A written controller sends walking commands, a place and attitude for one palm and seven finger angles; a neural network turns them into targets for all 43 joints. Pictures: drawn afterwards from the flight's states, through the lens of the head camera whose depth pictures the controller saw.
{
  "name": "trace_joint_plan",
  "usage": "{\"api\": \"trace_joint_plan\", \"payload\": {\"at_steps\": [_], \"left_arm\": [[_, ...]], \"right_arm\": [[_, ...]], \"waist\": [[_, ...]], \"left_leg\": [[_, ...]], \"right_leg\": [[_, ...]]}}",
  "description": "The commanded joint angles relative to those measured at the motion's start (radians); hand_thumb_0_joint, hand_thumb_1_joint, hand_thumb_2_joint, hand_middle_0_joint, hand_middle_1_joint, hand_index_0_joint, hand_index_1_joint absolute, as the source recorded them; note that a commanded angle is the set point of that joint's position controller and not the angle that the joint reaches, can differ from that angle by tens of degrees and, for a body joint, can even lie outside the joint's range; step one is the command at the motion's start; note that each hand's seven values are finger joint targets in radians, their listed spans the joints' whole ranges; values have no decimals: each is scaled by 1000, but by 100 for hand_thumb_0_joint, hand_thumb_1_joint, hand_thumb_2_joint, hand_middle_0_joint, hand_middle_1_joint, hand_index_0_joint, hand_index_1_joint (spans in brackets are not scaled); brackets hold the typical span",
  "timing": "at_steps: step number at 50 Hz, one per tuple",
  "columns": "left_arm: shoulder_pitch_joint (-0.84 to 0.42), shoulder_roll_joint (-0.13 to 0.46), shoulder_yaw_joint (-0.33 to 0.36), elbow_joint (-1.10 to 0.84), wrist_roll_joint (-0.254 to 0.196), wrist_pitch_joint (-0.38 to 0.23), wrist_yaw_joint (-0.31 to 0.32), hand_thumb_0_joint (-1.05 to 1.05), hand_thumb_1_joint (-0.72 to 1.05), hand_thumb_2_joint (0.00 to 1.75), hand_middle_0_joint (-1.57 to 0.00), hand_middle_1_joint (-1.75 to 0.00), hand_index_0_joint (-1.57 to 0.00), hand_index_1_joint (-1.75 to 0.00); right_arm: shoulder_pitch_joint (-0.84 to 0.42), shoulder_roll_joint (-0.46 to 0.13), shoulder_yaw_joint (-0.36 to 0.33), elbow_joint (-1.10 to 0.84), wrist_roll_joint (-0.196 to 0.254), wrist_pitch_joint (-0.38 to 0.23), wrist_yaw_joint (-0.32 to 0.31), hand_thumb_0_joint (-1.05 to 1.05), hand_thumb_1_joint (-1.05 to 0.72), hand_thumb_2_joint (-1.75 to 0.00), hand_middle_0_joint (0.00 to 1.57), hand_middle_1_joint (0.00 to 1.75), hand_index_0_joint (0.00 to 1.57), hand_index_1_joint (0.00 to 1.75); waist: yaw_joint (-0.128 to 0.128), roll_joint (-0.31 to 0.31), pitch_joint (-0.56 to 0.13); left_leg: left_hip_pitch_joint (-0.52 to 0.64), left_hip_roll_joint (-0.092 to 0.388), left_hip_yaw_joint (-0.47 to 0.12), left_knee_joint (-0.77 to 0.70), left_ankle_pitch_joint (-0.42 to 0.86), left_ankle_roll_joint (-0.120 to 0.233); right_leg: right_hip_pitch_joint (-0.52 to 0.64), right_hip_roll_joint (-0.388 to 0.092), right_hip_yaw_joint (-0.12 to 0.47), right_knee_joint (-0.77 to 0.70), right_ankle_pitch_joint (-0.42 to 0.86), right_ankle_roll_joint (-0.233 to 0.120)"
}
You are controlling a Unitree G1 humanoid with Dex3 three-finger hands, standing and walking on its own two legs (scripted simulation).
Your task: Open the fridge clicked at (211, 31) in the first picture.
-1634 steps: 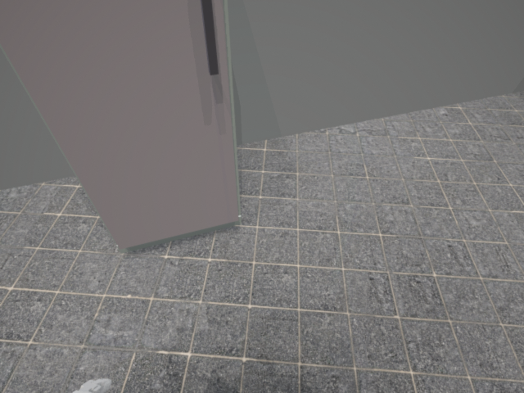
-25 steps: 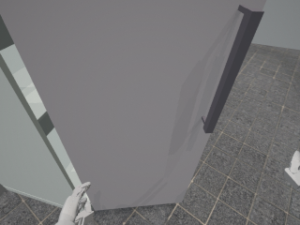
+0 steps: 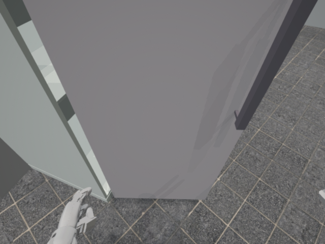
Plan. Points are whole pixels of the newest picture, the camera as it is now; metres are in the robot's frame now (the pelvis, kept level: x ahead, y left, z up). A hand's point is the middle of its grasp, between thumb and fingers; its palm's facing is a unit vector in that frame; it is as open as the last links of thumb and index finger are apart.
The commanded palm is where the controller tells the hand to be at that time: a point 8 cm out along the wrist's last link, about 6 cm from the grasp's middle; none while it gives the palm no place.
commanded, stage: step back with the hand held close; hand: right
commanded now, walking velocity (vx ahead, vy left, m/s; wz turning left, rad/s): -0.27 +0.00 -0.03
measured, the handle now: (262, 70) +0.44 -0.19 +0.23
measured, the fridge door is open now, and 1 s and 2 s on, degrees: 69 69 69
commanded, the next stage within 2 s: stop stepping back and stand still in 0.90 s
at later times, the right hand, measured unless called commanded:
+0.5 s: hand out of the picture +0.12 -0.28 +0.16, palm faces +0.48 +0.77 -0.42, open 7.4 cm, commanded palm +0.04 -0.32 +0.17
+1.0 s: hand out of the picture +0.08 -0.24 +0.17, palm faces +0.31 +0.83 -0.47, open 7.4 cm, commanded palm +0.00 -0.28 +0.17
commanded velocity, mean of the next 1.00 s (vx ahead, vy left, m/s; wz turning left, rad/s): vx -0.33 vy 0.00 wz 0.00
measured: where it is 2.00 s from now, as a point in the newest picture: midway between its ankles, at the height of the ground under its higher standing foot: outside the picture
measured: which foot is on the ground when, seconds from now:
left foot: down 0.00-0.44, up 0.46-0.68, down 0.70-0.86, up 0.88-1.00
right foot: down 0.00-0.70, up 0.72-0.80, down 0.82-1.00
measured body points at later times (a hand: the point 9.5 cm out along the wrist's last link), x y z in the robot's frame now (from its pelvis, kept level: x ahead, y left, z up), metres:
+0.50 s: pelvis -0.08 -0.01 -0.02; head -0.07 -0.03 +0.43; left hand +0.10 +0.23 -0.09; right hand +0.09 -0.31 +0.18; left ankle -0.02 +0.14 -0.71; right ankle +0.02 -0.10 -0.74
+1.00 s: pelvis -0.15 +0.01 +0.00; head -0.12 -0.02 +0.45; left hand +0.04 +0.25 -0.05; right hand +0.05 -0.28 +0.19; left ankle -0.18 +0.13 -0.69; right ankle -0.05 -0.08 -0.74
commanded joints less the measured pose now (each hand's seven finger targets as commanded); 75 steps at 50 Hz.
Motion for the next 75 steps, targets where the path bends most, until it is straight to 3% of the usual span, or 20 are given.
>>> {"api": "trace_joint_plan", "payload": {"at_steps": [1,10,17,20,22,25,30,34,36,40,42,44,51,54,55,57,62,66,70,75], "left_arm": [[-83,116,38,-165,-7,-55,18,0,90,90,-20,-30,-20,-30],[-54,139,45,-146,-13,-116,22,0,90,90,-20,-30,-20,-30],[-8,98,31,-77,3,-143,6,0,90,90,-20,-30,-20,-30],[-22,117,27,-87,3,-153,14,0,90,90,-20,-30,-20,-30],[-56,145,36,-110,6,-175,27,0,90,90,-20,-30,-20,-30],[-47,121,66,-87,11,-187,5,0,90,90,-20,-30,-20,-30],[-34,93,49,-44,3,-202,-27,0,90,90,-20,-30,-20,-30],[-13,72,38,0,8,-167,-22,0,90,90,-20,-30,-20,-30],[-77,62,22,-18,15,-163,3,0,90,90,-20,-30,-20,-30],[-70,92,34,-61,-13,-154,25,0,90,90,-20,-30,-20,-30],[-79,105,25,-79,-20,-143,19,0,90,90,-20,-30,-20,-30],[-60,92,35,-76,0,-158,-29,0,90,90,-20,-30,-20,-30],[-76,108,54,-117,3,-172,-25,0,90,90,-20,-30,-20,-30],[-57,113,58,-116,-6,-168,-7,0,90,90,-20,-30,-20,-30],[-52,107,61,-114,-10,-169,-2,0,90,90,-20,-30,-20,-30],[-51,100,55,-90,-1,-167,4,0,90,90,-20,-30,-20,-30],[-13,104,43,-20,-2,-192,29,0,90,90,-20,-30,-20,-30],[-4,107,42,-5,4,-223,40,0,90,90,-20,-30,-20,-30],[-13,130,48,-58,-10,-230,10,0,90,90,-20,-30,-20,-30],[-19,108,33,-43,-3,-229,-8,0,90,90,-20,-30,-20,-30]], "right_arm": [[-41,-213,-201,-235,4,-93,-44,0,-90,-90,20,30,20,30],[-126,-131,-150,-141,-41,-132,-46,0,-90,-90,20,30,20,30],[-189,-170,-129,-218,-32,-161,-65,0,-90,-90,20,30,20,30],[-205,-193,-155,-272,-28,-175,-77,0,-90,-90,20,30,20,30],[-167,-180,-195,-286,-43,-188,-77,0,-90,-90,20,30,20,30],[-156,-194,-226,-232,-54,-197,-66,0,-90,-90,20,30,20,30],[-20,-129,-141,-212,-2,-170,-49,0,-90,-90,20,30,20,30],[-126,-184,-127,-226,-3,-172,-38,0,-90,-90,20,30,20,30],[-207,-274,-180,-243,-11,-183,-51,0,-90,-90,20,30,20,30],[-193,-255,-189,-175,-13,-141,-28,0,-90,-90,20,30,20,30],[-169,-234,-167,-239,-4,-146,-21,0,-90,-90,20,30,20,30],[-58,-205,-165,-247,6,-145,-21,0,-90,-90,20,30,20,30],[68,-230,-235,-291,18,-96,-42,0,-90,-90,20,30,20,30],[73,-207,-214,-257,14,-91,-53,0,-90,-90,20,30,20,30],[48,-219,-209,-268,7,-91,-56,0,-90,-90,20,30,20,30],[-11,-251,-195,-282,3,-95,-58,0,-90,-90,20,30,20,30],[-240,-163,-114,-95,-23,-80,-67,0,-90,-90,20,30,20,30],[-229,-127,-68,-65,-47,-98,-79,0,-90,-90,20,30,20,30],[-214,-199,-140,-223,-37,-145,-69,0,-90,-90,20,30,20,30],[-126,-182,-167,-174,-30,-154,-56,0,-90,-90,20,30,20,30]], "waist": [[-29,-54,-187],[-23,-82,-69],[5,150,-73],[8,-15,-90],[-10,-361,-122],[-15,-227,-111],[-19,-208,-160],[-8,27,-190],[-26,151,-181],[-5,241,-214],[-10,-60,-302],[-43,-272,-359],[-32,-222,-135],[-30,-218,-149],[-25,-96,-135],[-32,260,-36],[22,169,-62],[6,47,-43],[-19,-107,-122],[-7,-114,-27]], "left_leg": [[109,-11,-7,24,181,24],[218,-35,-47,152,-30,24],[-327,169,-192,-181,-388,133],[-279,70,-73,-14,-317,77],[86,-114,6,431,-186,16],[116,-145,-53,718,-239,27],[-17,-145,38,200,-372,63],[-82,90,-174,-241,50,113],[-86,222,-181,-135,603,115],[65,58,-3,115,1122,-41],[-71,-52,9,320,660,-41],[-158,-120,-102,560,-399,30],[128,-112,41,364,-264,49],[250,-118,102,90,-260,71],[150,-46,26,-73,-295,88],[-281,364,-530,-380,-518,250],[-199,208,-194,-204,-317,151],[-83,150,-148,-77,-199,121],[-79,-38,19,231,-36,35],[107,-36,38,93,-57,44]], "right_leg": [[-30,-59,98,-94,180,-16],[-431,-113,170,-178,-418,-81],[13,20,59,258,-195,4],[-16,-33,160,38,-231,-15],[-378,-233,447,-347,-557,-103],[-453,-295,445,-366,-492,-164],[-61,-180,307,-315,-254,-57],[140,-82,110,56,132,30],[21,-22,37,272,-70,38],[97,34,-55,85,323,2],[368,-84,55,-19,973,-39],[361,-278,251,-81,1074,-109],[-251,-232,195,-403,-243,-104],[-299,-118,94,-291,-414,-27],[-236,-31,22,-107,-378,12],[-190,71,87,566,-224,47],[-81,-31,62,408,-133,28],[43,2,11,-51,-121,-10],[110,-198,234,-106,325,-61],[-138,-148,127,-103,36,-51]]}}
